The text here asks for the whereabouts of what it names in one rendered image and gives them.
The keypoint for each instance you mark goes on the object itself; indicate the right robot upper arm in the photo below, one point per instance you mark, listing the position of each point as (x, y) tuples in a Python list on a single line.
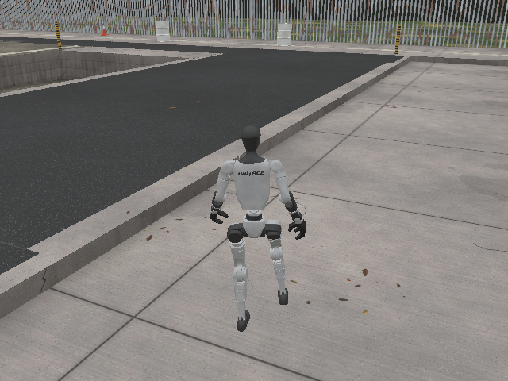
[(281, 179)]

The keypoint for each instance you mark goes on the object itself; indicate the robot left forearm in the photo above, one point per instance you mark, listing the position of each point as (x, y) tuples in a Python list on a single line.
[(216, 206)]

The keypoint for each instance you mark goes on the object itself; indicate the robot left thigh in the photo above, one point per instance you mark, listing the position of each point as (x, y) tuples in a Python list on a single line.
[(235, 235)]

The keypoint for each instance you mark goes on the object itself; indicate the robot right forearm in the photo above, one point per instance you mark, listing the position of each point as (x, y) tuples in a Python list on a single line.
[(293, 210)]

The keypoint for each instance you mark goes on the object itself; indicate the robot torso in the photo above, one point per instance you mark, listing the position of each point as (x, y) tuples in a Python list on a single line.
[(252, 182)]

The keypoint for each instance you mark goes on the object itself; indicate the robot right hand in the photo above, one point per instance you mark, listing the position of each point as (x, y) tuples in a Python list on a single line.
[(300, 227)]

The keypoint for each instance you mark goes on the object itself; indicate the left robot upper arm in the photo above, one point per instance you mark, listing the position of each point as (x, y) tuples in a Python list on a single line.
[(223, 180)]

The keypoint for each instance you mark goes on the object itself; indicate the robot left hand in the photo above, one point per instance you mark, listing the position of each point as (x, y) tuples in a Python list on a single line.
[(214, 219)]

